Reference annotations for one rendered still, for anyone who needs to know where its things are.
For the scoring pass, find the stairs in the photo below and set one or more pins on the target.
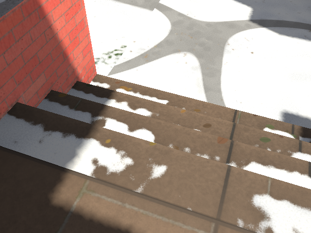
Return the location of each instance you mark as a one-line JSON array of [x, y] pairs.
[[259, 144]]

